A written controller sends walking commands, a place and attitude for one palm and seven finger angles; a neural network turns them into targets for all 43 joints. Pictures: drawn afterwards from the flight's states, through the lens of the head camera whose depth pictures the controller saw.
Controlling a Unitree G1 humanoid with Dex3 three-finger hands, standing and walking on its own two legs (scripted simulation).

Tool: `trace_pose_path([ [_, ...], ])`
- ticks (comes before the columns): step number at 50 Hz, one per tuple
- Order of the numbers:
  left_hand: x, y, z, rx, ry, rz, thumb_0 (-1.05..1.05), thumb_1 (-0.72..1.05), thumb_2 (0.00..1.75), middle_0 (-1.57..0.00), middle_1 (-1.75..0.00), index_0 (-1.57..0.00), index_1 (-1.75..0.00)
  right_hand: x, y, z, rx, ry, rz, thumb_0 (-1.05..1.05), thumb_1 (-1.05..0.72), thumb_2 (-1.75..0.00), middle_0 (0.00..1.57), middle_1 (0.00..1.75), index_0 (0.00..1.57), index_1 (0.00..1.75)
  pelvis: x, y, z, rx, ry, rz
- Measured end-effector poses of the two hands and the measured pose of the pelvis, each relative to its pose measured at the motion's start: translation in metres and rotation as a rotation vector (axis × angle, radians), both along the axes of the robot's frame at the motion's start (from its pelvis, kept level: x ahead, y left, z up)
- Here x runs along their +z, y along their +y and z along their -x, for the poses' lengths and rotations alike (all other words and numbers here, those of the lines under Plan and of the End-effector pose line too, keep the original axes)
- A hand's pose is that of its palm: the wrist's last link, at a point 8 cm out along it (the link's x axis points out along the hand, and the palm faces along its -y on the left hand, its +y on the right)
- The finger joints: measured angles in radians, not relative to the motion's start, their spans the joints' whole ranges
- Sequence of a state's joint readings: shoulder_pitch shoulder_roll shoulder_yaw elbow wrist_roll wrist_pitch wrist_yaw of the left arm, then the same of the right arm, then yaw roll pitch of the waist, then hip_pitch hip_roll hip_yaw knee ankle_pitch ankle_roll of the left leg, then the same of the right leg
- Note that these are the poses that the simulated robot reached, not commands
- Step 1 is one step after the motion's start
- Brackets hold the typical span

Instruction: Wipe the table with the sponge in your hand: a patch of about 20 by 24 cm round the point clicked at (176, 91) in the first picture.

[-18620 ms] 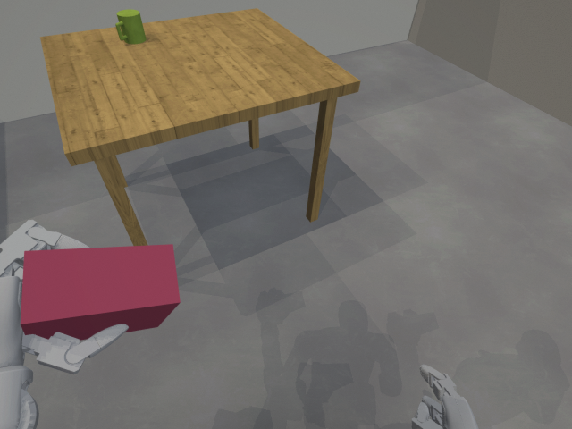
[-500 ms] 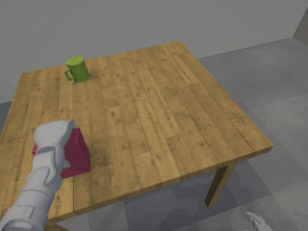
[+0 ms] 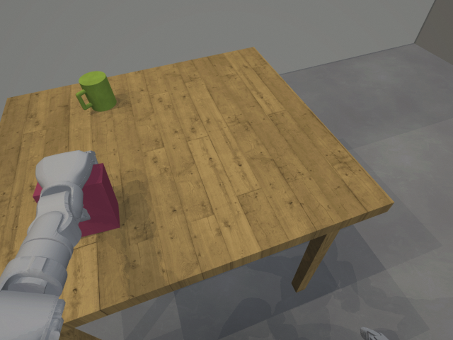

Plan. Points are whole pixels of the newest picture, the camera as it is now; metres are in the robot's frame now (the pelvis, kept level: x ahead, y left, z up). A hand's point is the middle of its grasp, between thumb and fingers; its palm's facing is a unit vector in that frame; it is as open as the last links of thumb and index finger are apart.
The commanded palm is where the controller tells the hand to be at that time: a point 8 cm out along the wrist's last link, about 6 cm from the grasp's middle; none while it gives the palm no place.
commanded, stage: wipe forward along the first lane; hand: left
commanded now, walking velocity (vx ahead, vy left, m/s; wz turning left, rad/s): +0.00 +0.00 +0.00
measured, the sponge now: (85, 210) +0.36 +0.33 +0.00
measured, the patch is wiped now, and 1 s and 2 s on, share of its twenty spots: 0.30 0.40 0.65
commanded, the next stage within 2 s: slide across to the middle lane in 0.44 s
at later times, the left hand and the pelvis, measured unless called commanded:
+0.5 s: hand (75, 165) +0.43 +0.35 +0.05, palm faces -0.15 +0.01 -0.99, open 10.5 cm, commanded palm +0.42 +0.34 +0.08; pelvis +0.01 +0.02 +0.00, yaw -1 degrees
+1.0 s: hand (88, 156) +0.45 +0.33 +0.06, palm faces -0.08 +0.00 -1.00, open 10.5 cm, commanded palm +0.44 +0.29 +0.11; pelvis +0.03 +0.03 +0.00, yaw +0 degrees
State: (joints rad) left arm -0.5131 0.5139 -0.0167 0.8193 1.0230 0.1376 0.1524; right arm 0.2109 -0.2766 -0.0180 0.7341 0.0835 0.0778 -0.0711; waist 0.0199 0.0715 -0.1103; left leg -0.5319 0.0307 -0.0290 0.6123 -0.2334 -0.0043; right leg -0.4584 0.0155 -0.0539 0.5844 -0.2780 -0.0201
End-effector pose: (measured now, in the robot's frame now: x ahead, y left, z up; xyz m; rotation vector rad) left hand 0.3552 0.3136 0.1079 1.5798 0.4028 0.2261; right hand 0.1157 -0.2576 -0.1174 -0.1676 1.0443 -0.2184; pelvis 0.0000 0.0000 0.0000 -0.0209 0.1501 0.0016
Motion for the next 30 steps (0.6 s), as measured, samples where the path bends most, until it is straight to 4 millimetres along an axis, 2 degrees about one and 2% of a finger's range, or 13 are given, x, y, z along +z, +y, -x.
trace_pose_path([
  [5, -0.001, 0.003, -0.007, -0.007, 0.003, -0.005, 0.01, -0.56, 1.05, -0.72, -1.25, -0.74, -1.26, -0.001, 0.000, 0.006, -0.005, 0.025, 0.006, 0.01, -0.91, -0.90, 0.20, 0.30, 0.20, 0.30, -0.001, 0.003, -0.001, 0.002, 0.010, 0.003],
  [12, 0.003, 0.016, -0.026, 0.021, -0.009, 0.006, 0.01, -0.56, 1.05, -0.72, -1.25, -0.74, -1.26, 0.000, 0.000, 0.015, -0.021, 0.053, 0.023, 0.01, -0.90, -0.90, 0.20, 0.30, 0.20, 0.30, -0.002, 0.005, 0.000, 0.000, 0.034, 0.007],
  [30, 0.001, 0.033, -0.070, 0.003, 0.031, -0.005, 0.02, -0.56, 1.05, -0.73, -1.25, -0.74, -1.26, -0.003, 0.004, 0.053, -0.087, 0.184, 0.043, 0.01, -0.91, -0.90, 0.20, 0.30, 0.20, 0.30, -0.005, 0.019, -0.012, -0.018, 0.095, 0.019],
])
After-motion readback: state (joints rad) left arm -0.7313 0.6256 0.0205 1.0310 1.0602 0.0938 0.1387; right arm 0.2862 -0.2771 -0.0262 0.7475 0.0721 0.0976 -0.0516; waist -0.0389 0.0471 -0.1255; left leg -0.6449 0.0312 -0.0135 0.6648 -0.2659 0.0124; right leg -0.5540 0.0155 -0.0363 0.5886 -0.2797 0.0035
